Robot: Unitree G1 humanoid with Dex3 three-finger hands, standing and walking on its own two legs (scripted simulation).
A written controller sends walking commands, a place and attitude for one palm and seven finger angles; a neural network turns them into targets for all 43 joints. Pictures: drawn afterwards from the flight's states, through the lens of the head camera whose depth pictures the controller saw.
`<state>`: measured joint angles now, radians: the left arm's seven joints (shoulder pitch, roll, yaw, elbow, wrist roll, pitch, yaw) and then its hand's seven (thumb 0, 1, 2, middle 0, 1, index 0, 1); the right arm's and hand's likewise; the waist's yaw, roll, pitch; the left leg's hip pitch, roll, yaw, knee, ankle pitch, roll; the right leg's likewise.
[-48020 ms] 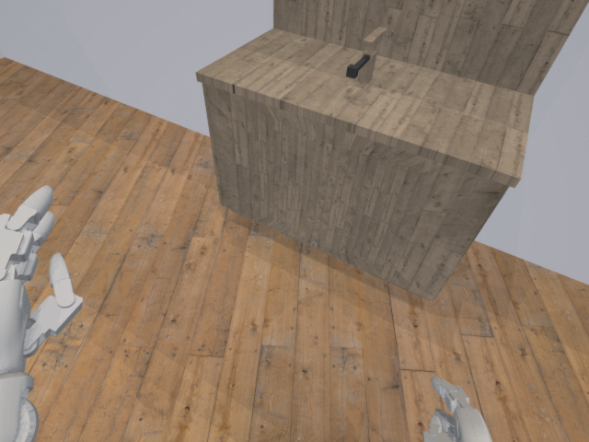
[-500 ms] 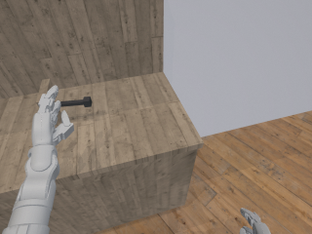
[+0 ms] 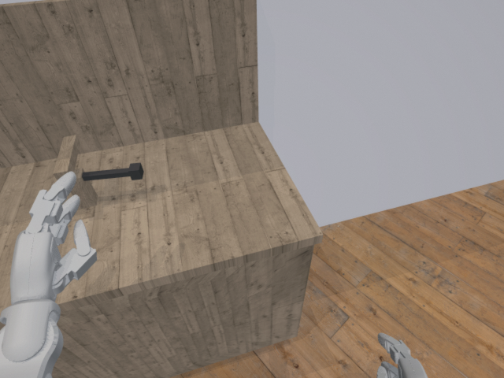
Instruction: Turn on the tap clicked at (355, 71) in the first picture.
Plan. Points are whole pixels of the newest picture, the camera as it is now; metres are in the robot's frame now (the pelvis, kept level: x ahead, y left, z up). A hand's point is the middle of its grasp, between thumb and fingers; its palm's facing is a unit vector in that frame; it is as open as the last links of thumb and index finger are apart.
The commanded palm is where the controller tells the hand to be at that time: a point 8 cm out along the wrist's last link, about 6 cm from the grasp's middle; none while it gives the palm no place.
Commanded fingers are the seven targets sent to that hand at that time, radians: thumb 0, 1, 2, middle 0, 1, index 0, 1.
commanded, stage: draw the hand back beside the body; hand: left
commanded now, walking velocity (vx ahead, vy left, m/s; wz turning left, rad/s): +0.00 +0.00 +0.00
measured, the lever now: (136, 171) +0.53 +0.34 +0.02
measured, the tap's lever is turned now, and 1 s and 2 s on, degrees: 81 81 81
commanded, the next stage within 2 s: step back with the hand held close in 0.40 s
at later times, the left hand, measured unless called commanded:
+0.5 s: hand (86, 266) +0.20 +0.23 +0.16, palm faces +0.39 -0.86 -0.33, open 7.4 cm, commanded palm +0.16 +0.28 +0.17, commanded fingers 0.00 0.90 0.90 -0.20 -0.30 -0.20 -0.30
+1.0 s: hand (39, 292) +0.16 +0.26 +0.16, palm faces +0.35 -0.82 -0.45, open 7.4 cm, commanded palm +0.11 +0.30 +0.17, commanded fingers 0.00 0.90 0.90 -0.20 -0.30 -0.20 -0.30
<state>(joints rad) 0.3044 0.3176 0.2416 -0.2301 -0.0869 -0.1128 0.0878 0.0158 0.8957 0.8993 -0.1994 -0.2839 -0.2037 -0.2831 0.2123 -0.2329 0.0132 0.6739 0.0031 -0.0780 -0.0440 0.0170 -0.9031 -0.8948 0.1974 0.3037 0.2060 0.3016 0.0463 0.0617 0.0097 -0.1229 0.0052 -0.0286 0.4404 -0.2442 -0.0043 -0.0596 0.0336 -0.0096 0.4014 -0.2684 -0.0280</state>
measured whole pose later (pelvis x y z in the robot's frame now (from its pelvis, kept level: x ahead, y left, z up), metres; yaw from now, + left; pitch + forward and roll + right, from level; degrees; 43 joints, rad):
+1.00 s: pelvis -0.05 +0.02 -0.01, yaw +0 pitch +0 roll -1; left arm 0.50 0.40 0.35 -0.48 -0.07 -0.17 0.10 0.02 0.89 0.90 -0.21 -0.30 -0.22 -0.30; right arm 0.18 -0.23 0.00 0.56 0.01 -0.03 -0.08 0.02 -0.90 -0.89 0.20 0.30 0.20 0.30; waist 0.02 0.04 0.01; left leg -0.33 -0.01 -0.01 0.52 -0.20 0.02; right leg -0.27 0.02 0.00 0.48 -0.22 0.00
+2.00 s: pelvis -0.21 -0.01 +0.00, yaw +1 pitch +3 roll +2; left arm 0.49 0.39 0.31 -0.55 -0.04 -0.15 0.12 0.01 0.89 0.90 -0.21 -0.30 -0.21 -0.30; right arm 0.14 -0.17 0.01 0.62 -0.01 -0.05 -0.04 0.02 -0.90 -0.89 0.20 0.30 0.21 0.30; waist 0.00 -0.03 0.02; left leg -0.50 0.00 0.01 0.93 -0.40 -0.04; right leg -0.35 0.03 0.04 0.47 -0.16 -0.05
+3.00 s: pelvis -0.26 -0.04 -0.01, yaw +4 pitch -2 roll +0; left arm 0.50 0.38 0.32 -0.54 -0.06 -0.17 0.14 0.02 0.89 0.90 -0.21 -0.30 -0.22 -0.30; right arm 0.18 -0.24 -0.03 0.61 0.01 -0.09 -0.06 0.02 -0.90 -0.89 0.20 0.30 0.21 0.30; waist -0.02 0.01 0.07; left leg -0.24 0.03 0.00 0.53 -0.25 -0.01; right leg -0.22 0.04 -0.04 0.52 -0.27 -0.04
